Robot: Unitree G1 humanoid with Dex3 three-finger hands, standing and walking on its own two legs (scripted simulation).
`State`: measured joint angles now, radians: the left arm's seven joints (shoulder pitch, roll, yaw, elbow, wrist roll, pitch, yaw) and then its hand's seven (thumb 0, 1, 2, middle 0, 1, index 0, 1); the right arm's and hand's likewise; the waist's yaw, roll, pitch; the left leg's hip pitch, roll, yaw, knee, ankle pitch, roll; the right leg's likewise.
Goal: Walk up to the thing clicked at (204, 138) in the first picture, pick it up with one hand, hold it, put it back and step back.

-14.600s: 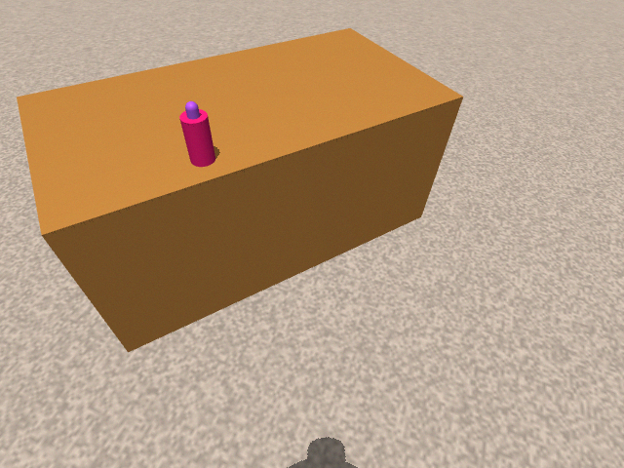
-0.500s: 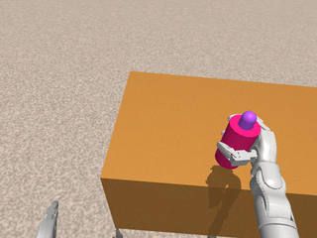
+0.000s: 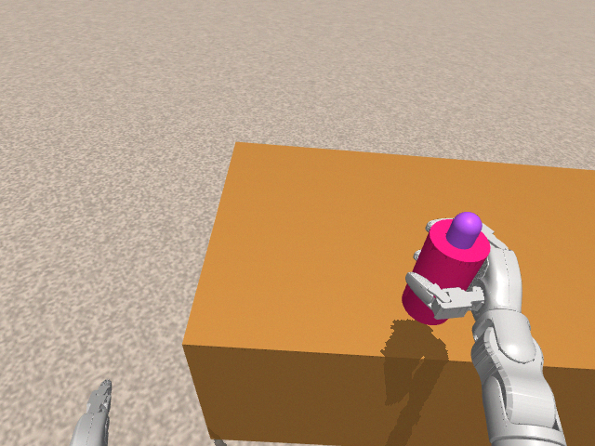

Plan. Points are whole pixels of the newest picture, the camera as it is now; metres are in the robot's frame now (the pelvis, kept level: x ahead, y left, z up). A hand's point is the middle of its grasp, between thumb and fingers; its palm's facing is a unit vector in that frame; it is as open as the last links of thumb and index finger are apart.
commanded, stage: hold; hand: right
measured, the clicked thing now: (446, 265) +0.32 -0.18 +0.13
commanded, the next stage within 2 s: crouch in 1.98 s
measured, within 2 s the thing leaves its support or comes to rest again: neither
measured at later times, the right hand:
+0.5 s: hand (449, 274) +0.31 -0.18 +0.13, palm faces +0.16 +0.99 -0.03, open 9.5 cm
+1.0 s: hand (451, 270) +0.31 -0.18 +0.14, palm faces +0.16 +0.99 -0.03, open 9.5 cm
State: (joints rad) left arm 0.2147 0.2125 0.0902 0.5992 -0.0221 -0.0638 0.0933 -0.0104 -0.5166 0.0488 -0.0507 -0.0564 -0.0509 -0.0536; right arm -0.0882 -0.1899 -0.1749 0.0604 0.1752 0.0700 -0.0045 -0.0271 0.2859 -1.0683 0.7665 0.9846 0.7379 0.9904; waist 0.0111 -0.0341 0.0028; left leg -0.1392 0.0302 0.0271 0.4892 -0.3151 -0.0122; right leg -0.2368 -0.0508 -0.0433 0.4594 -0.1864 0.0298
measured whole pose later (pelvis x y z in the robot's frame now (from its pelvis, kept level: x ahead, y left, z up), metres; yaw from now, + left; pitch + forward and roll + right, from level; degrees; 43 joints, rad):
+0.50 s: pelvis -0.01 +0.00 +0.00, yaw +0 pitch -3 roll +0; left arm 0.20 0.21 0.09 0.64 -0.02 -0.10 0.09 -0.01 -0.52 0.05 -0.05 -0.06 -0.05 -0.05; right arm -0.09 -0.19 -0.19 0.04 0.18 0.11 -0.01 -0.03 0.29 -1.07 0.77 0.99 0.74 0.99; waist 0.01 -0.04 0.01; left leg -0.12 0.03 0.03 0.47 -0.30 -0.01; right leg -0.22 -0.05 -0.04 0.44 -0.17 0.03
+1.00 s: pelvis -0.01 +0.00 +0.00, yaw +0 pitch -3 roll +0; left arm 0.20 0.22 0.09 0.66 -0.02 -0.12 0.08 -0.01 -0.53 0.06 -0.05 -0.05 -0.05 -0.05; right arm -0.10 -0.19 -0.19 0.03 0.18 0.13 0.00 -0.03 0.29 -1.08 0.77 0.99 0.74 1.00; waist 0.01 -0.04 0.01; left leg -0.11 0.03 0.03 0.46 -0.29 -0.01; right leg -0.21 -0.05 -0.04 0.43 -0.16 0.03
